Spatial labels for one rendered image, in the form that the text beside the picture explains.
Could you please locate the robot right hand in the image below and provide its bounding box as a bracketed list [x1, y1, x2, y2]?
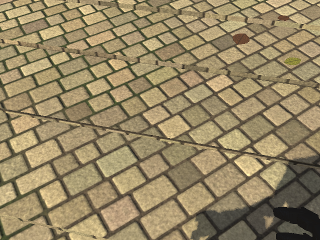
[273, 207, 320, 240]

